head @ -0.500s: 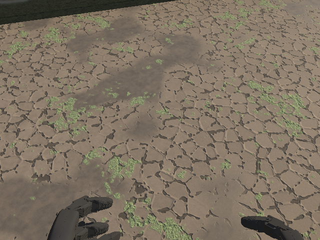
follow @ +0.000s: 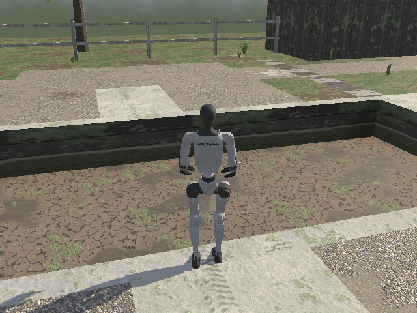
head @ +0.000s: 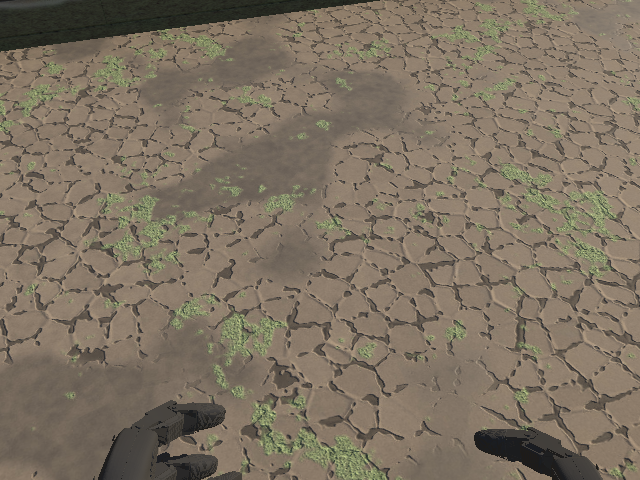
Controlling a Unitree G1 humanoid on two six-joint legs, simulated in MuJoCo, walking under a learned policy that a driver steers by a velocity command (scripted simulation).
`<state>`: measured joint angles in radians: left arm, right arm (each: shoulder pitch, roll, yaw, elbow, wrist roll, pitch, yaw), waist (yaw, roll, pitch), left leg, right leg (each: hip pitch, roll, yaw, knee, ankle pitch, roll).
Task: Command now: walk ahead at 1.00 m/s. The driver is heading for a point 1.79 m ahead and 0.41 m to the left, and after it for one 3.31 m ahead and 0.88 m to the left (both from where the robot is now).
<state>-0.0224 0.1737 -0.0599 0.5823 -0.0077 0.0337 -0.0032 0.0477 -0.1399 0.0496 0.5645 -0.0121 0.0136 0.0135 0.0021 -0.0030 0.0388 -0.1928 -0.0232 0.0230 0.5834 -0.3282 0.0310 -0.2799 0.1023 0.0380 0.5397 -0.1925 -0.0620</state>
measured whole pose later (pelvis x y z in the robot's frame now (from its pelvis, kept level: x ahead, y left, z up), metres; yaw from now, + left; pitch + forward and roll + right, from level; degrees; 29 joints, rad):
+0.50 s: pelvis +0.00 +0.01 +0.00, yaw +0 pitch -3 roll +0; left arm -0.04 0.18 -0.06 0.58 -0.01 0.03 -0.01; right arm 0.05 -0.15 0.05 0.54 -0.01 0.01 0.02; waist 0.00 0.00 0.03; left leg -0.20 -0.03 0.03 0.57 -0.32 0.04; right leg -0.29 0.09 0.04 0.53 -0.18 -0.05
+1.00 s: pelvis +0.00 +0.01 +0.00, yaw +0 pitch -4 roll +0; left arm -0.03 0.16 -0.06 0.58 0.00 0.04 0.01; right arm 0.06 -0.15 0.04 0.56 -0.01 0.02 0.01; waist 0.00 0.00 0.04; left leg -0.19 -0.04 0.02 0.59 -0.34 0.04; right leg -0.28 0.08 0.03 0.56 -0.21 -0.05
